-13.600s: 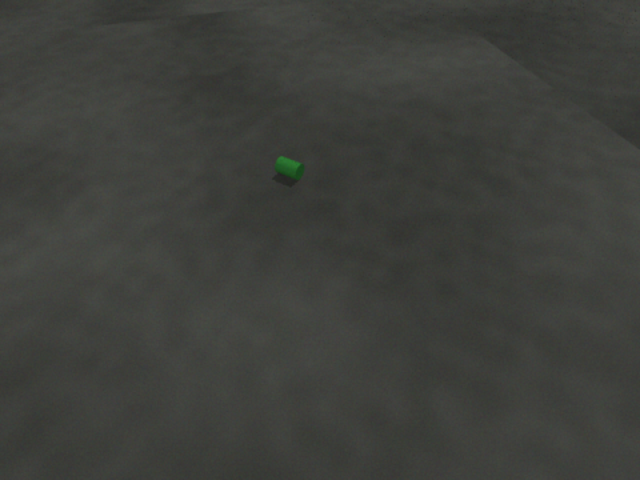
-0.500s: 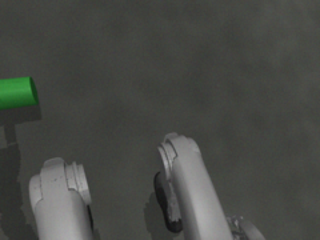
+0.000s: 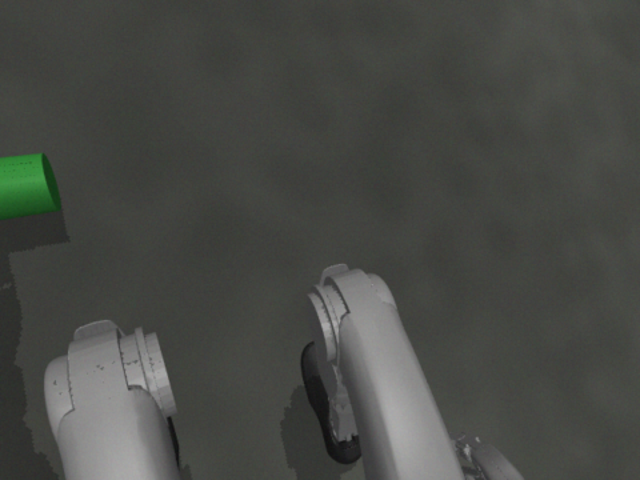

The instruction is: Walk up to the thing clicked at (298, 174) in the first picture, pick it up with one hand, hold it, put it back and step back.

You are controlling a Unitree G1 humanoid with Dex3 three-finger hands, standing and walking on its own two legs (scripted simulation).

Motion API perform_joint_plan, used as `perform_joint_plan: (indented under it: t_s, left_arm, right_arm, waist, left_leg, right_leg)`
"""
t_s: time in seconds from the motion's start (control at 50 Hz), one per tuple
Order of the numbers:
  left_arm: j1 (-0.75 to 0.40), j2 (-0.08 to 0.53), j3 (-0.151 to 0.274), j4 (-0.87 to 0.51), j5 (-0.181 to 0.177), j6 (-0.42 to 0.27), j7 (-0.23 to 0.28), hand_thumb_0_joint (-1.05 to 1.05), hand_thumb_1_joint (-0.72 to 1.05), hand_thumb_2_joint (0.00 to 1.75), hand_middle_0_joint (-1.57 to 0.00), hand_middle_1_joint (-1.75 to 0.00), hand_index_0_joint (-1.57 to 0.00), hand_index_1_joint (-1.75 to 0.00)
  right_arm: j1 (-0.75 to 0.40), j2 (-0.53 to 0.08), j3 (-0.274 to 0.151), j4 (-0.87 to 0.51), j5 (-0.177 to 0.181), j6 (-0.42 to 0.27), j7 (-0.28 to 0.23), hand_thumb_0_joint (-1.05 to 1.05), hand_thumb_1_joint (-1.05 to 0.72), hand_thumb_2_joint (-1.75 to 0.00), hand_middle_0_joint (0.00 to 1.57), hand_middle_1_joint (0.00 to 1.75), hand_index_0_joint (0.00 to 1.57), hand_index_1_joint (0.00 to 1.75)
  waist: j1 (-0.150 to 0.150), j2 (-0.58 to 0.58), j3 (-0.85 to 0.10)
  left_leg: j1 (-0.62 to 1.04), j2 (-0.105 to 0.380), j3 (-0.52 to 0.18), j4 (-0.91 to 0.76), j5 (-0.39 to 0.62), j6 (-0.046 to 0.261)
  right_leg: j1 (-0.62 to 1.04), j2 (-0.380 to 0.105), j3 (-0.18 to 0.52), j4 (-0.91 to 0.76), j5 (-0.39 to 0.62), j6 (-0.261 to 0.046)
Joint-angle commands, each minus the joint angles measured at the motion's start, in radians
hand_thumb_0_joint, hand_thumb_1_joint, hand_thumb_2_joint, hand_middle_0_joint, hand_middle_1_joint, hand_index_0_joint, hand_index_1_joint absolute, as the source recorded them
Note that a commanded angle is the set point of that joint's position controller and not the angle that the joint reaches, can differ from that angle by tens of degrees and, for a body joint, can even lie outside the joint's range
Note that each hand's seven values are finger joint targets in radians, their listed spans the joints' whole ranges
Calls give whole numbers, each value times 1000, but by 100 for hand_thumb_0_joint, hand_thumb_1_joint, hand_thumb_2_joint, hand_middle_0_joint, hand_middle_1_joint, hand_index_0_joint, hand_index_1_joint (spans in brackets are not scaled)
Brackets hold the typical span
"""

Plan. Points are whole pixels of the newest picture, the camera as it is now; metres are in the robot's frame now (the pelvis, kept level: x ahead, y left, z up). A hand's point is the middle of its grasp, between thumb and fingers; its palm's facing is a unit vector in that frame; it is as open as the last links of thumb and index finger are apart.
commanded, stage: rise first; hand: left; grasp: from above
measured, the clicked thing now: (0, 189) +0.51 +0.32 -0.28
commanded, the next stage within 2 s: approach in 0.26 s
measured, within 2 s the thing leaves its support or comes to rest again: neither
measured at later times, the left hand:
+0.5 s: hand out of the picture +0.46 +0.36 -0.15, palm faces -0.46 -0.05 -0.89, open 14.0 cm
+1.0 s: hand out of the picture +0.50 +0.29 -0.16, palm faces -0.46 -0.07 -0.88, open 14.0 cm
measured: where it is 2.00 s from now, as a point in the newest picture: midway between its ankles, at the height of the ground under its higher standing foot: (254, 452)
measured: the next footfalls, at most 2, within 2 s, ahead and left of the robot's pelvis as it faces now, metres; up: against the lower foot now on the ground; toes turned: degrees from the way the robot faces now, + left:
none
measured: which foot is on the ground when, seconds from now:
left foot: down 0.00-1.00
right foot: down 0.00-1.00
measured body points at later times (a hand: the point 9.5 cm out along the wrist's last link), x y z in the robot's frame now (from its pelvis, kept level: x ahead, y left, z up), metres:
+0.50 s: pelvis +0.00 +0.00 +0.00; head +0.24 +0.10 +0.37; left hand +0.48 +0.36 -0.10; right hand +0.07 -0.27 -0.08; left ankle +0.07 +0.13 -0.29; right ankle +0.11 -0.15 -0.28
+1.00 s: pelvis +0.00 -0.01 +0.01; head +0.26 +0.07 +0.37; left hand +0.52 +0.29 -0.11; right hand +0.02 -0.27 -0.07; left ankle +0.07 +0.13 -0.29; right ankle +0.11 -0.15 -0.28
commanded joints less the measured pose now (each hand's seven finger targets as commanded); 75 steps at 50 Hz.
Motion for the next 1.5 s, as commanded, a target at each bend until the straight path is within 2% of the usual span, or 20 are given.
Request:
perform_joint_plan:
  t_s: [0.0,0.14,0.26,0.34,0.38,0.5,0.54,0.64,0.66,0.74,0.78,0.82,0.9,0.98,1.1,1.18,1.26,1.34,1.44,1.48]
  left_arm:
    - [-298,263,29,-158,-28,6,38,0,-53,99,-8,-104,-9,-103]
    - [-305,234,12,-167,-35,9,31,0,-55,100,-7,-104,-8,-104]
    - [-309,262,34,-196,-34,14,30,0,-54,100,-8,-103,-9,-103]
    - [-284,266,33,-173,-34,24,24,0,-60,106,-10,-98,-7,-102]
    - [-290,241,17,-180,-38,28,16,0,-52,97,-7,-108,-9,-106]
    - [-411,102,-78,-239,-62,28,2,0,-52,96,-7,-110,-9,-108]
    - [-465,88,-96,-250,-67,31,12,0,-52,96,-7,-110,-9,-107]
    - [-501,85,-114,-123,-44,72,47,0,-53,98,-7,-109,-9,-107]
    - [-532,122,-96,-122,-34,83,57,0,-53,98,-7,-109,-9,-107]
    - [-463,138,-80,-16,-5,150,81,0,-53,99,-9,-106,-10,-105]
    - [-448,175,-53,-23,-12,180,80,0,-54,100,-9,-104,-9,-104]
    - [-437,175,-50,-24,-34,203,71,0,-55,102,-9,-103,-9,-103]
    - [-379,250,-14,-80,-74,221,44,0,-54,101,-10,-100,-10,-101]
    - [-407,282,-8,-141,-104,198,-1,0,-56,101,-11,-99,-10,-100]
    - [-463,209,-51,-204,-111,113,-73,0,-57,103,-10,-102,-9,-103]
    - [-425,157,-98,-203,-108,70,-91,0,-55,109,-10,-108,-9,-109]
    - [-405,151,-109,-191,-93,56,-77,0,-53,105,-9,-107,-9,-106]
    - [-409,213,-71,-211,-69,56,-32,0,-52,105,-10,-106,-10,-105]
    - [-423,247,-33,-158,-37,65,38,0,-54,100,-8,-100,-7,-100]
    - [-434,228,-45,-129,-31,70,57,0,-55,101,-7,-99,-6,-100]
  right_arm:
    - [182,-280,-96,-11,0,0,-13,0,-91,-90,20,30,20,30]
    - [193,-280,-104,-12,4,-7,-10,0,-91,-90,20,30,20,30]
    - [203,-278,-101,-11,5,-6,-6,0,-91,-90,20,30,20,30]
    - [194,-282,-103,-23,9,-3,-7,0,-92,-90,20,30,20,30]
    - [189,-276,-105,-28,11,-1,-7,0,-91,-90,20,30,20,30]
    - [217,-275,-114,-12,17,-4,-14,0,-91,-90,20,30,20,30]
    - [235,-275,-111,-4,17,-7,-19,0,-91,-90,20,30,20,30]
    - [246,-271,-90,2,13,-13,-29,0,-91,-90,20,30,20,30]
    - [244,-278,-87,-4,13,-12,-31,0,-91,-90,20,30,20,30]
    - [233,-275,-66,-42,15,-6,-32,0,-91,-90,20,30,20,30]
    - [226,-282,-62,-61,23,-5,-34,0,-90,-90,20,30,20,30]
    - [217,-281,-54,-84,29,-4,-36,0,-91,-90,20,30,20,30]
    - [197,-279,-43,-98,40,2,-44,0,-90,-89,20,30,20,30]
    - [200,-283,-38,-88,46,2,-50,0,-91,-90,20,30,20,30]
    - [246,-291,-46,-53,21,-3,-51,0,-91,-90,20,30,20,30]
    - [251,-296,-53,-45,14,7,-52,0,-91,-90,20,30,20,30]
    - [251,-301,-51,-47,8,22,-49,0,-91,-90,20,30,20,30]
    - [232,-297,-40,-60,6,30,-44,0,-90,-90,20,30,20,30]
    - [208,-308,-31,-79,1,23,-39,0,-90,-90,20,30,20,30]
    - [195,-299,-25,-86,-2,15,-34,0,-90,-90,20,30,20,30]
  waist:
    - [1,435,-662]
    - [-15,422,-644]
    - [-2,417,-691]
    - [1,427,-680]
    - [3,442,-679]
    - [-61,419,-676]
    - [-83,399,-676]
    - [-97,416,-640]
    - [-90,430,-666]
    - [-72,455,-674]
    - [-56,453,-708]
    - [-69,403,-701]
    - [-33,372,-749]
    - [-62,350,-697]
    - [-114,375,-636]
    - [-100,400,-654]
    - [-94,423,-652]
    - [-67,458,-701]
    - [-86,480,-641]
    - [-103,480,-640]
  left_leg:
    - [614,12,124,-267,163,25]
    - [619,16,112,-273,146,23]
    - [636,13,128,-250,216,29]
    - [629,14,121,-267,195,26]
    - [614,10,123,-284,160,24]
    - [628,19,115,-288,133,25]
    - [627,20,120,-277,141,30]
    - [599,18,130,-282,150,28]
    - [603,17,126,-290,153,26]
    - [612,10,142,-294,200,26]
    - [622,10,145,-294,233,29]
    - [575,9,153,-280,214,43]
    - [536,12,165,-273,206,52]
    - [476,14,158,-260,139,55]
    - [518,17,139,-245,106,36]
    - [575,18,127,-251,130,25]
    - [625,20,119,-251,210,20]
    - [663,22,119,-251,283,24]
    - [646,20,118,-254,274,20]
    - [659,25,114,-249,263,26]
  right_leg:
    - [226,9,-152,-190,227,-86]
    - [209,7,-158,-192,216,-86]
    - [255,7,-148,-200,271,-81]
    - [236,6,-154,-195,249,-85]
    - [230,4,-152,-197,227,-90]
    - [213,9,-156,-225,226,-87]
    - [232,11,-154,-245,242,-82]
    - [231,11,-154,-246,255,-87]
    - [223,10,-156,-238,253,-90]
    - [255,8,-150,-228,289,-95]
    - [275,6,-145,-223,310,-94]
    - [307,9,-135,-238,306,-86]
    - [391,14,-120,-246,303,-76]
    - [370,15,-121,-251,238,-77]
    - [311,12,-146,-261,188,-85]
    - [292,11,-162,-250,208,-87]
    - [279,10,-176,-234,264,-89]
    - [313,11,-174,-217,329,-85]
    - [271,7,-179,-204,321,-93]
    - [262,10,-176,-202,320,-86]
